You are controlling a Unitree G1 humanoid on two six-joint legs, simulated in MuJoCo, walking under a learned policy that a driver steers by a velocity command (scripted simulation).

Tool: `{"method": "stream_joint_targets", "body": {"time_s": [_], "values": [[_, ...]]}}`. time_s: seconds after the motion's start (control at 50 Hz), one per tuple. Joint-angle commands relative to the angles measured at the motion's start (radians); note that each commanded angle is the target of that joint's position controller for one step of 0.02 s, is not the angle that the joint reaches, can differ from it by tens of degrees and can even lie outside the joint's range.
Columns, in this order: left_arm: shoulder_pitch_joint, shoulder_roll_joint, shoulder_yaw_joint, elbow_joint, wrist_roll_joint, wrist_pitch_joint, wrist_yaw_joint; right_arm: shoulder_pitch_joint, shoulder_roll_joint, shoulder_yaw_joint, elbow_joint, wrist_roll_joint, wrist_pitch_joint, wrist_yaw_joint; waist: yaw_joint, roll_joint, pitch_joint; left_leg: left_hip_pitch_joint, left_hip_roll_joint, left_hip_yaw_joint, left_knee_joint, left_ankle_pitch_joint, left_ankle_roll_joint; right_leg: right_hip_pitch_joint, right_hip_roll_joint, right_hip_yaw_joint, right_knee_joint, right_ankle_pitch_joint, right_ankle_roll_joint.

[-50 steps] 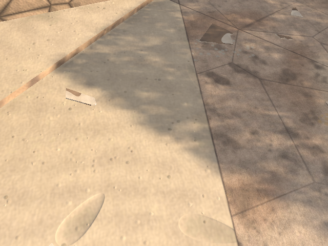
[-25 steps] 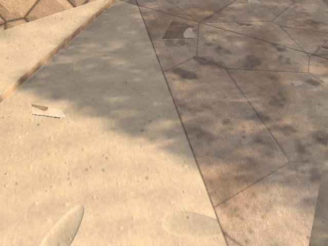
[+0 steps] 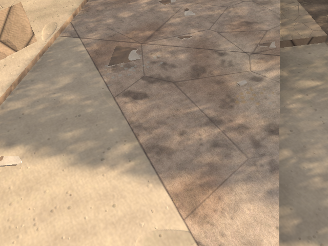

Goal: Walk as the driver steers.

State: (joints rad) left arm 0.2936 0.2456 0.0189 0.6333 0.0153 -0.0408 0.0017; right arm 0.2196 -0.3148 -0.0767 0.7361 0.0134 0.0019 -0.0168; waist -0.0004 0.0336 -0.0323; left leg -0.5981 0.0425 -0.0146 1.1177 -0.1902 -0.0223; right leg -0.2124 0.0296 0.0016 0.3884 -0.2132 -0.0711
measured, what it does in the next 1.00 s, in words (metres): walks ahead, turning left: left foot, then right foot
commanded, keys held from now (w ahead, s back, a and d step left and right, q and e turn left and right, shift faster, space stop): w+q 0.34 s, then q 0.30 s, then e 0.28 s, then w+e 0.08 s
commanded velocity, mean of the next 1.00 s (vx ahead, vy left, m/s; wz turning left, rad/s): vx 0.24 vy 0.00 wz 0.26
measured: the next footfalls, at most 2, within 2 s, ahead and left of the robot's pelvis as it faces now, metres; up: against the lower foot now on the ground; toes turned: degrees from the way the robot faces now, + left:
left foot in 0.40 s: +0.25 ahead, +0.22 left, +0.00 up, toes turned +15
right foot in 0.88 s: +0.43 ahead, +0.06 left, +0.00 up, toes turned +21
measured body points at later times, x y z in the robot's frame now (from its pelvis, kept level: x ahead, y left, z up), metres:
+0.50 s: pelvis +0.17 +0.11 -0.02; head +0.21 +0.14 +0.42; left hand +0.16 +0.41 -0.15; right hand +0.41 -0.10 -0.10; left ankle +0.21 +0.21 -0.75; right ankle +0.06 -0.07 -0.65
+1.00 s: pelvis +0.30 +0.14 -0.02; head +0.33 +0.14 +0.43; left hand +0.35 +0.44 -0.11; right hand +0.53 -0.06 -0.12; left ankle +0.21 +0.22 -0.72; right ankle +0.39 +0.05 -0.75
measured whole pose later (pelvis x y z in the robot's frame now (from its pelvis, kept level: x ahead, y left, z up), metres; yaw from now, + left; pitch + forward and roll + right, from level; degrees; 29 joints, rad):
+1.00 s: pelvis +0.30 +0.14 -0.02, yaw +18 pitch +2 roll +1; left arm 0.20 0.27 0.05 0.68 -0.01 -0.02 0.00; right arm 0.16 -0.27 -0.03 0.70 -0.01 0.00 -0.02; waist 0.01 0.01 0.01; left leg -0.30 -0.08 -0.04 0.78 -0.54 0.01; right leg -0.40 0.02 0.04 0.57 -0.20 -0.03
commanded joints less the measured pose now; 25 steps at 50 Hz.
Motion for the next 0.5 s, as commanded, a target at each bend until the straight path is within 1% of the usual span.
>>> {"method": "stream_joint_targets", "body": {"time_s": [0.02, 0.08, 0.14, 0.18, 0.2, 0.26, 0.32, 0.34, 0.36, 0.38, 0.4, 0.42, 0.44, 0.46, 0.48, 0.5], "values": [[0.018, 0.164, 0.054, -0.029, 0.004, -0.038, 0.008, -0.083, -0.057, -0.011, -0.079, 0.003, -0.033, 0.006, 0.033, -0.139, 0.046, -0.215, 0.030, -0.062, -0.066, 0.078, 0.005, 0.155, -0.274, 0.260, -0.261, -0.233, -0.128], [0.020, 0.174, 0.061, -0.002, 0.001, -0.046, 0.006, -0.076, -0.052, -0.011, -0.080, 0.005, -0.038, 0.010, 0.039, -0.142, 0.068, -0.221, 0.026, -0.091, -0.152, 0.096, -0.008, 0.166, -0.295, 0.207, -0.289, -0.195, -0.132], [0.015, 0.184, 0.067, 0.024, -0.004, -0.048, 0.003, -0.077, -0.041, -0.008, -0.086, 0.003, -0.039, 0.018, 0.044, -0.132, 0.086, -0.210, 0.038, -0.081, -0.214, 0.113, -0.020, 0.168, -0.314, 0.147, -0.306, -0.138, -0.137], [0.021, 0.188, 0.072, 0.043, -0.009, -0.048, 0.004, -0.092, -0.030, -0.002, -0.096, 0.002, -0.042, 0.023, 0.054, -0.118, 0.100, -0.203, 0.049, -0.064, -0.262, 0.116, -0.021, 0.180, -0.325, 0.103, -0.309, -0.099, -0.136], [0.024, 0.195, 0.075, 0.052, -0.009, -0.046, 0.003, -0.105, -0.021, 0.003, -0.104, 0.003, -0.043, 0.029, 0.062, -0.119, 0.111, -0.200, 0.055, -0.054, -0.294, 0.115, -0.019, 0.186, -0.327, 0.077, -0.307, -0.077, -0.132], [0.039, 0.207, 0.083, 0.079, -0.015, -0.040, -0.003, -0.151, -0.006, 0.016, -0.135, 0.005, -0.048, 0.045, 0.085, -0.109, 0.129, -0.165, 0.062, -0.010, -0.374, 0.089, 0.008, 0.206, -0.332, 0.009, -0.287, -0.022, -0.119], [0.039, 0.225, 0.092, 0.098, -0.029, -0.028, -0.010, -0.172, -0.011, 0.020, -0.166, 0.013, -0.049, 0.064, 0.087, -0.114, 0.137, -0.099, 0.056, 0.038, -0.444, 0.012, 0.054, 0.219, -0.336, -0.041, -0.236, 0.019, -0.096], [0.036, 0.234, 0.096, 0.102, -0.034, -0.024, -0.010, -0.168, -0.020, 0.018, -0.175, 0.015, -0.050, 0.069, 0.079, -0.116, 0.133, -0.063, 0.044, 0.054, -0.459, -0.021, 0.074, 0.221, -0.338, -0.050, -0.208, 0.067, -0.087], [0.010, 0.249, 0.098, 0.099, -0.036, -0.017, -0.007, -0.131, -0.039, 0.009, -0.176, 0.012, -0.051, 0.070, 0.045, -0.125, 0.114, 0.015, 0.009, 0.086, -0.490, -0.040, 0.093, 0.216, -0.324, -0.079, -0.121, 0.279, -0.068], [-0.014, 0.256, 0.099, 0.094, -0.039, -0.007, -0.001, -0.028, -0.072, -0.013, -0.155, 0.005, -0.052, 0.067, -0.022, -0.107, 0.044, 0.177, -0.051, 0.130, -0.561, 0.016, 0.113, 0.195, -0.284, -0.139, 0.062, 0.557, -0.030], [0.013, 0.220, 0.086, 0.089, -0.034, -0.004, 0.006, 0.126, -0.144, -0.050, -0.112, 0.000, -0.051, 0.055, -0.081, -0.061, -0.071, 0.427, -0.110, 0.136, -0.593, 0.100, 0.139, 0.113, -0.220, -0.190, 0.316, 0.666, 0.019], [0.033, 0.144, 0.056, 0.053, 0.011, -0.012, 0.006, 0.252, -0.247, -0.076, -0.102, 0.005, -0.043, 0.032, -0.105, 0.129, -0.181, 0.727, 0.108, -0.174, -0.591, 0.351, 0.217, -0.176, -0.150, -0.193, 0.669, 0.154, 0.096], [0.079, 0.087, 0.030, 0.005, 0.019, -0.037, 0.001, 0.205, -0.319, -0.074, -0.154, -0.009, -0.047, 0.033, -0.032, 0.319, -0.333, 0.928, 0.353, -0.717, -0.719, 0.402, 0.435, -0.485, 0.044, -0.045, 0.990, -0.441, 0.159], [-0.003, 0.202, 0.056, 0.018, -0.019, -0.051, -0.005, 0.193, -0.226, -0.050, -0.175, -0.010, -0.049, 0.044, -0.107, 0.124, -0.353, 0.901, 0.327, -0.623, -0.747, 0.437, 0.401, -0.527, -0.021, 0.102, 1.054, -0.388, 0.145], [-0.060, 0.203, 0.054, -0.004, -0.037, -0.056, -0.007, 0.153, -0.176, -0.035, -0.168, -0.006, -0.049, 0.041, -0.083, 0.088, -0.245, 0.809, 0.288, -0.473, -0.722, 0.478, 0.368, -0.565, -0.057, 0.077, 1.031, -0.318, 0.125], [-0.066, 0.193, 0.051, 0.002, -0.022, -0.052, 0.003, 0.100, -0.148, -0.027, -0.172, 0.005, -0.047, 0.037, -0.047, -0.008, -0.160, 0.676, 0.235, -0.370, -0.724, 0.502, 0.327, -0.543, -0.104, 0.067, 0.959, -0.243, 0.122]]}}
